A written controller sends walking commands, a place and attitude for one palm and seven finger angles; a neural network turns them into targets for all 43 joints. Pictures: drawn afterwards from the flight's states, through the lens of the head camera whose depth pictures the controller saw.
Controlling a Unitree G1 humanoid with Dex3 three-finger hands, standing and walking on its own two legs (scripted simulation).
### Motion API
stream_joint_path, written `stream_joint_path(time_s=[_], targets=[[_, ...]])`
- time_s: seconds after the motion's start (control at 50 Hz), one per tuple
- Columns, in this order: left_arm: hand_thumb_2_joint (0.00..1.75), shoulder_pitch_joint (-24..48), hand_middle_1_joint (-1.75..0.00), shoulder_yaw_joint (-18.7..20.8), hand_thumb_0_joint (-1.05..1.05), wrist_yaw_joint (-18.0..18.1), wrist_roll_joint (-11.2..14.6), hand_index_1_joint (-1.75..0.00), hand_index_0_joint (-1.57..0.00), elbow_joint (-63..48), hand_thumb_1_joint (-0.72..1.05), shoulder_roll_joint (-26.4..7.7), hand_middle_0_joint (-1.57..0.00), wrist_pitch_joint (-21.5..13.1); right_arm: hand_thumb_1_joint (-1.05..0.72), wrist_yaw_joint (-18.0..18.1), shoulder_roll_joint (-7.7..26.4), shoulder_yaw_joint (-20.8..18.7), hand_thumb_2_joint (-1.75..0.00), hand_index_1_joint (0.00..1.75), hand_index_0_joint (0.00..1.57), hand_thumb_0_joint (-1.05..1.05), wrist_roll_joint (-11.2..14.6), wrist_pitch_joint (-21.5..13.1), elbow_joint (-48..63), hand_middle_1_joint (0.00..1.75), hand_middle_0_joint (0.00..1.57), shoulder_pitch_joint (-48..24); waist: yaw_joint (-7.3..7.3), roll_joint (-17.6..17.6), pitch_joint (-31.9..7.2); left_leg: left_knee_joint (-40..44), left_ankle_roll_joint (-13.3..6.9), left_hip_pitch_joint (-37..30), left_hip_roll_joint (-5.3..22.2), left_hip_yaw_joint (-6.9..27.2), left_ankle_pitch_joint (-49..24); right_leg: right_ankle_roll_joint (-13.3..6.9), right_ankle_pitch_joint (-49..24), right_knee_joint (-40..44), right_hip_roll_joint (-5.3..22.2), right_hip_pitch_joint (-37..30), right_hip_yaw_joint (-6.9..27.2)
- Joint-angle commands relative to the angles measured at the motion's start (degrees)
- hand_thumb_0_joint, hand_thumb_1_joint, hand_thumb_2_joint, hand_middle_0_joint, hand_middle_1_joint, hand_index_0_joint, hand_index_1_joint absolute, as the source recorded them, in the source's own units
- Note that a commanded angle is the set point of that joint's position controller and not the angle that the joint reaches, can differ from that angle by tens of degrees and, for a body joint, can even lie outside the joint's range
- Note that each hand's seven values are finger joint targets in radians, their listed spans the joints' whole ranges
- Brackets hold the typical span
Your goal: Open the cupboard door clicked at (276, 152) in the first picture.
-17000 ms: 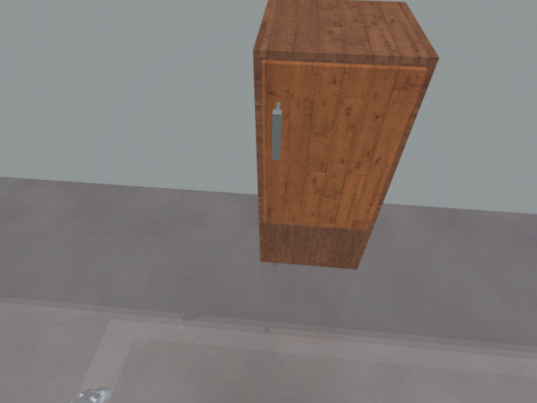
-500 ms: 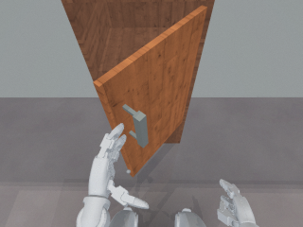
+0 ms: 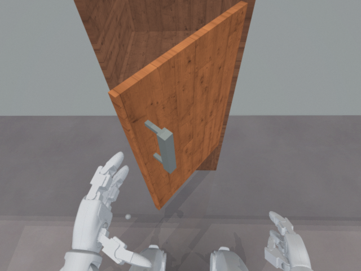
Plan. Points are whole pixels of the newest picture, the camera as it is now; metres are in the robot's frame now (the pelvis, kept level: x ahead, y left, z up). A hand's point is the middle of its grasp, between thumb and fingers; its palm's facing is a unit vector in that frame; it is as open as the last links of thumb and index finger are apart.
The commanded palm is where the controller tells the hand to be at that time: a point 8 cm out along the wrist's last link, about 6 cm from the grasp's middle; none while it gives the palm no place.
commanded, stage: draw the hand back to the body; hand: left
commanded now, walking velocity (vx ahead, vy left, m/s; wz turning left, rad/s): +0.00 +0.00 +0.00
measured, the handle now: (160, 147) +0.36 +0.07 +0.06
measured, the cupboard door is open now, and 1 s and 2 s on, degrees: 50 50 50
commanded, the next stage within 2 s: step back with the hand held close in 1.44 s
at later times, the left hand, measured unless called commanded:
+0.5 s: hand (54, 206) +0.21 +0.20 +0.15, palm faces +0.14 -0.95 -0.29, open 15.4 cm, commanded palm +0.17 +0.25 +0.17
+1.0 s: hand out of the picture +0.23 +0.28 +0.24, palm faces +0.41 -0.82 -0.41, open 9.8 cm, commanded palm +0.18 +0.32 +0.26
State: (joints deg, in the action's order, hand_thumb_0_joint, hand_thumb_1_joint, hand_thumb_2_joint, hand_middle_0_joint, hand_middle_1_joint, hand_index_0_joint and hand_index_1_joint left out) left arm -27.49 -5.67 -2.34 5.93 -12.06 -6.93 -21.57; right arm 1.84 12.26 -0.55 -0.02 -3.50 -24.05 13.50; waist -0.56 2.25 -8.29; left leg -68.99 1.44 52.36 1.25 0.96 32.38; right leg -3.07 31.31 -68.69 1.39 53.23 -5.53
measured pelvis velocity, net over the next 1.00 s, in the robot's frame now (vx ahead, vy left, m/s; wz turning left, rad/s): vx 0.03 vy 0.03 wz -0.02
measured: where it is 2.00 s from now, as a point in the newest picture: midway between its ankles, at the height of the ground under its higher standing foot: outside the picture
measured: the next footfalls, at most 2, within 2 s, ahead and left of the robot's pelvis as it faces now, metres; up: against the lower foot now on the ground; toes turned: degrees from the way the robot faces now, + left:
none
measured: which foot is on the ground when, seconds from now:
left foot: down 0.00-1.00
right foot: down 0.00-1.00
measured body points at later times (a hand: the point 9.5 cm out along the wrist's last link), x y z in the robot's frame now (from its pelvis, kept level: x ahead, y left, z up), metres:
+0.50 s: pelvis +0.02 +0.02 +0.06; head +0.02 +0.00 +0.51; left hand +0.19 +0.25 +0.17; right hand +0.19 -0.21 -0.01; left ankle +0.01 +0.13 -0.64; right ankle +0.02 -0.09 -0.64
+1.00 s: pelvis +0.03 +0.03 +0.10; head +0.02 +0.01 +0.55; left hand +0.20 +0.32 +0.27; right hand +0.22 -0.19 +0.02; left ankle +0.01 +0.13 -0.64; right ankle +0.02 -0.09 -0.64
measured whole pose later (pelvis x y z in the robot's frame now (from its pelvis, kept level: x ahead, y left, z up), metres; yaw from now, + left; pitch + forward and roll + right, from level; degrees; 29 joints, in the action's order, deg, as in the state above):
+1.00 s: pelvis +0.03 +0.03 +0.10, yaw -1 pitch -3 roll -1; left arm -28.5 16.3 7.6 2.7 -23.5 -19.2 -2.9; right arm 5.9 12.8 3.0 0.2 -7.2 -34.0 12.7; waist -3.7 3.7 -0.1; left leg -28.4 -1.2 7.9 -0.2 -1.7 17.6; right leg 0.2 15.5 -27.3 1.1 8.8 -3.2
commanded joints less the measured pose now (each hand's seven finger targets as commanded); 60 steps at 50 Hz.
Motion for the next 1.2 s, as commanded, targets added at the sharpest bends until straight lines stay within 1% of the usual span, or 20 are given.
stream_joint_path(time_s=[0.0,0.02,0.1,0.14,0.2,0.28,0.34,0.36,0.4,0.42,0.54,0.58,0.66,0.74,0.88,0.9,1.04,1.1,1.16,1.18], targets=[[0.30,-2.8,-0.30,6.2,0.00,1.4,2.1,-0.30,-0.15,-17.6,-0.50,-4.9,-0.15,-1.2,-0.90,1.1,5.0,-1.7,-0.90,0.30,0.20,0.00,1.1,-2.6,11.0,0.30,0.20,-1.5,0.24,-5.5,-13.8,12.1,-2.6,-8.0,-2.8,-0.2,-14.2,2.6,-17.3,17.3,-0.9,-20.9,6.4],[0.30,-3.4,-0.30,6.6,0.00,1.1,2.7,-0.30,-0.15,-16.6,-0.50,-4.6,-0.15,-0.3,-0.90,1.3,5.0,-1.5,-0.90,0.30,0.20,0.00,1.2,-2.5,10.9,0.30,0.20,-1.3,0.58,-7.0,-11.5,12.5,-2.5,-7.5,-2.8,-0.2,-12.7,2.9,-15.4,18.8,-0.8,-20.8,6.5],[0.30,-2.4,-0.30,5.5,0.00,-1.3,3.6,-0.30,-0.15,-15.9,-0.50,-4.4,-0.15,1.5,-0.90,1.9,6.1,-0.9,-0.90,0.30,0.20,0.00,1.5,-3.4,10.6,0.30,0.20,-1.5,1.86,-6.1,-6.3,14.7,-2.6,-9.4,-2.6,0.2,-10.6,2.9,-10.2,21.9,-0.9,-19.1,6.1],[0.30,-3.5,-0.30,6.6,0.00,-2.6,4.2,-0.30,-0.15,-15.5,-0.50,-5.5,-0.15,2.3,-0.90,2.0,6.4,-0.7,-0.90,0.30,0.20,0.00,1.5,-3.9,10.5,0.30,0.20,-1.1,1.61,-5.6,-4.8,16.2,-2.5,-10.5,-2.5,0.4,-9.9,2.7,-8.6,22.8,-1.1,-19.1,5.4],[0.30,-3.0,-0.30,8.1,0.00,-3.6,4.7,-0.30,-0.15,-18.0,-0.50,-7.4,-0.15,3.0,-0.90,2.1,6.5,-0.4,-0.90,0.30,0.20,0.00,1.6,-4.6,11.0,0.30,0.20,-1.5,0.88,-3.2,-4.7,18.0,-2.6,-12.4,-2.5,0.5,-10.0,2.5,-7.5,23.8,-1.1,-20.6,5.3],[0.33,-3.4,-0.30,13.8,0.00,-2.9,6.1,-0.30,-0.15,-20.4,-0.43,-10.9,-0.15,3.2,-0.90,2.4,6.1,-0.2,-0.90,0.30,0.20,0.00,1.9,-5.2,10.4,0.30,0.20,-1.7,-0.57,-0.7,-5.2,20.1,-2.4,-15.2,-2.3,0.5,-12.0,2.0,-9.5,24.2,-1.7,-23.1,4.3],[0.37,-2.3,-0.30,14.3,0.00,-3.0,7.6,-0.30,-0.16,-22.4,-0.32,-10.2,-0.16,3.4,-0.90,2.4,6.0,0.1,-0.90,0.30,0.20,0.00,2.3,-6.1,10.1,0.30,0.20,-1.7,-0.46,0.5,-4.6,21.8,-2.2,-17.5,-2.2,0.6,-12.6,2.0,-11.2,24.8,-2.0,-24.0,3.2],[0.39,-4.5,-0.30,15.8,0.00,2.7,-1.2,-0.30,-0.16,-23.1,-0.29,-20.5,-0.16,7.9,-0.90,4.2,6.3,-0.4,-0.90,0.30,0.20,0.00,1.9,-4.7,9.4,0.30,0.20,-1.4,-2.29,2.1,-6.4,24.7,-2.7,-20.5,-1.1,-0.5,-14.3,1.3,-12.7,28.2,0.0,-26.5,6.3],[0.42,-5.9,-0.30,12.6,0.00,6.2,-1.9,-0.30,-0.16,-24.9,-0.22,-14.1,-0.16,11.9,-0.90,4.9,5.2,0.3,-0.90,0.30,0.20,0.00,1.6,-4.4,9.8,0.30,0.20,-1.4,-0.72,0.4,-3.3,26.0,-2.9,-22.6,-1.4,-0.6,-15.3,1.9,-13.5,30.4,0.3,-26.7,5.1],[0.43,-5.9,-0.30,11.6,0.00,7.0,-2.8,-0.30,-0.16,-24.1,-0.18,-13.1,-0.16,13.1,-0.90,5.0,5.2,0.5,-0.90,0.30,0.20,0.00,1.6,-4.3,9.0,0.30,0.20,-1.1,-0.44,1.2,-1.8,26.7,-3.0,-23.6,-1.2,-0.5,-16.5,1.9,-14.9,30.4,0.1,-27.2,4.1],[0.52,-3.6,-0.30,15.0,0.00,9.9,-4.4,-0.30,-0.17,-23.6,0.02,-16.1,-0.17,15.8,-0.90,5.7,5.9,1.2,-0.90,0.30,0.20,0.00,1.1,-4.6,6.5,0.30,0.20,-2.8,-0.90,-2.0,0.6,32.7,-3.1,-30.3,-0.4,0.1,-20.2,2.2,-18.5,34.0,-0.4,-32.4,2.5],[0.55,-3.4,-0.30,17.3,0.00,10.5,-4.4,-0.30,-0.17,-23.2,0.09,-17.7,-0.17,16.1,-0.90,5.8,6.0,1.4,-0.90,0.30,0.20,0.00,0.9,-4.9,5.6,0.30,0.20,-3.9,-1.53,-0.9,1.2,34.6,-3.0,-31.9,-0.5,-0.1,-20.8,2.1,-19.1,35.6,-0.2,-34.8,2.5],[0.62,-1.6,-0.30,19.4,0.00,10.9,-4.4,-0.30,-0.18,-24.2,0.23,-18.2,-0.18,15.8,-0.90,5.8,5.6,1.8,-0.90,0.30,0.20,0.00,0.9,-5.8,4.0,0.30,0.20,-4.6,-1.85,-1.0,2.7,38.3,-2.7,-35.5,-0.2,0.1,-23.4,2.1,-20.7,37.9,-0.4,-37.9,2.1],[0.68,0.5,-0.30,21.7,0.00,11.0,-4.1,-0.30,-0.18,-24.0,0.37,-19.0,-0.18,15.6,-0.90,5.5,5.7,1.9,-0.90,0.30,0.20,0.00,0.6,-6.6,2.2,0.30,0.20,-5.7,-2.17,1.0,4.4,41.4,-2.4,-38.4,0.0,0.0,-25.2,2.0,-22.1,40.6,-0.5,-40.9,2.0],[0.78,1.7,-0.30,27.7,0.00,10.9,-3.5,-0.30,-0.19,-22.9,0.62,-21.8,-0.19,14.8,-0.90,4.7,6.2,1.3,-0.90,0.30,0.20,0.00,0.2,-7.1,-0.6,0.30,0.20,-7.4,-3.12,0.1,4.8,45.1,-2.1,-42.2,0.4,-0.6,-30.6,1.8,-26.9,44.3,-0.8,-46.4,2.3],[0.80,2.6,-0.30,27.6,0.00,10.7,-3.3,-0.30,-0.19,-24.0,0.65,-21.2,-0.19,14.6,-0.90,4.6,6.2,1.3,-0.90,0.30,0.20,0.00,0.3,-7.0,-0.7,0.30,0.20,-7.6,-2.94,1.6,4.8,45.8,-2.0,-42.8,0.4,-0.5,-31.3,1.9,-27.1,44.5,-0.8,-46.9,2.3],[0.90,6.8,-0.30,33.7,0.00,11.0,-2.9,-0.30,-0.20,-24.0,0.90,-24.7,-0.20,13.7,-0.90,4.1,6.3,0.7,-0.90,0.30,0.20,0.00,0.0,-6.9,-2.4,0.30,0.20,-8.4,-3.50,2.7,4.9,47.7,-1.7,-45.3,0.4,-0.9,-33.8,1.8,-29.3,46.8,-1.1,-49.5,2.6],[0.90,4.0,-0.30,29.6,0.00,9.9,-2.6,-0.30,-0.20,-19.0,0.90,-19.7,-0.20,14.3,-0.90,3.5,6.5,0.5,-0.90,0.30,0.20,0.00,0.1,-6.3,-3.0,0.30,0.20,-8.5,-2.93,1.0,8.4,48.6,-1.9,-45.2,0.7,-1.1,-33.0,2.0,-28.6,47.9,-1.1,-48.4,2.5],[0.90,4.6,-0.30,29.7,0.00,9.6,-2.7,-0.30,-0.20,-19.6,0.90,-20.4,-0.20,14.1,-0.90,3.3,6.9,-0.2,-0.90,0.30,0.20,0.00,0.0,-5.6,-2.8,0.30,0.20,-8.7,-3.08,-0.8,6.7,48.9,-2.3,-46.1,0.6,-1.4,-32.6,2.2,-29.0,48.4,-1.2,-49.3,2.7],[0.90,5.0,-0.30,29.6,0.00,9.5,-2.7,-0.30,-0.20,-19.6,0.90,-20.7,-0.20,14.1,-0.90,3.2,7.1,-0.2,-0.90,0.30,0.20,0.00,0.0,-5.5,-2.7,0.30,0.20,-9.0,-3.16,0.6,6.8,49.1,-2.2,-45.9,0.5,-1.2,-32.3,2.0,-28.8,48.6,-1.1,-49.9,2.8]])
